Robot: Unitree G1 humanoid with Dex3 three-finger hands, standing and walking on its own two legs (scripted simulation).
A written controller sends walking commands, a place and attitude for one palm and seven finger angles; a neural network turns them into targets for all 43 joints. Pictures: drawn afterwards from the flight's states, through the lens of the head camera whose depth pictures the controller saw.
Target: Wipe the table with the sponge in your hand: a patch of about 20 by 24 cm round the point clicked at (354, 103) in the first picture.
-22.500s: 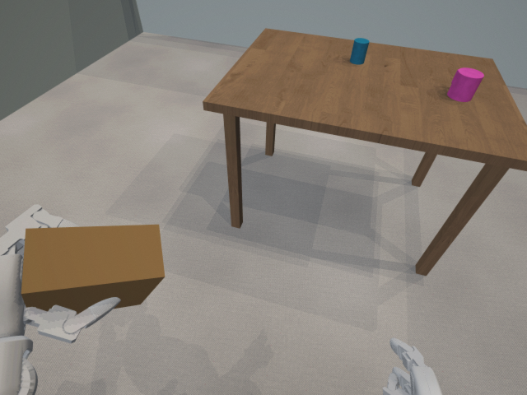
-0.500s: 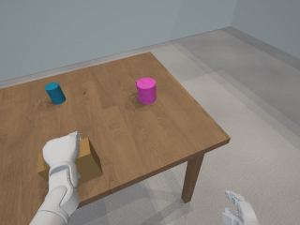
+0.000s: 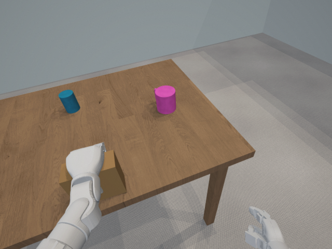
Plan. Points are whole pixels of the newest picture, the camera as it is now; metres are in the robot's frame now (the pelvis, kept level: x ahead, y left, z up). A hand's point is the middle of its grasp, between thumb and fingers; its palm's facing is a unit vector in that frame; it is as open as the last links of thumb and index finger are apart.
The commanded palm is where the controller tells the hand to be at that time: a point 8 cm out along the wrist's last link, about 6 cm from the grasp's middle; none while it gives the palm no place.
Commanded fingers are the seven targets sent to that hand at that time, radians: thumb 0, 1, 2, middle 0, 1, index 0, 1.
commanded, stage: slide across to the third lane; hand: left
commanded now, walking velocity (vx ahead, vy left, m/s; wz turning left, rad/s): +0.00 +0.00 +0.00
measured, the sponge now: (98, 182) +0.29 +0.24 -0.02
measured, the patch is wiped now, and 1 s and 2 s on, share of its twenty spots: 0.85 1.00 1.00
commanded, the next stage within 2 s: wipe forward along the third lane in 0.30 s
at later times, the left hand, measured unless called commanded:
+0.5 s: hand (112, 165) +0.32 +0.20 +0.03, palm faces -0.03 -0.04 -1.00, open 10.2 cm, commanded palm +0.30 +0.18 +0.06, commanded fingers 0.00 0.10 1.30 -1.20 -1.60 -1.20 -1.60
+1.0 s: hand (112, 149) +0.37 +0.22 +0.03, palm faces -0.07 +0.00 -1.00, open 10.2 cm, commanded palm +0.35 +0.22 +0.05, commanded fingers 0.00 0.10 1.30 -1.20 -1.60 -1.20 -1.60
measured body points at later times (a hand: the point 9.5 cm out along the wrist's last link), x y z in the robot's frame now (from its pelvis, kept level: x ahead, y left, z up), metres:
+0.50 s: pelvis -0.01 -0.02 +0.00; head -0.02 -0.05 +0.45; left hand +0.32 +0.20 +0.08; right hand +0.20 -0.24 -0.10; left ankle +0.00 +0.09 -0.73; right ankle +0.00 -0.08 -0.73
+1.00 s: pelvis -0.02 -0.03 -0.01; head +0.00 -0.06 +0.44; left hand +0.37 +0.21 +0.08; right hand +0.12 -0.29 -0.14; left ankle +0.00 +0.09 -0.73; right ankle +0.00 -0.08 -0.73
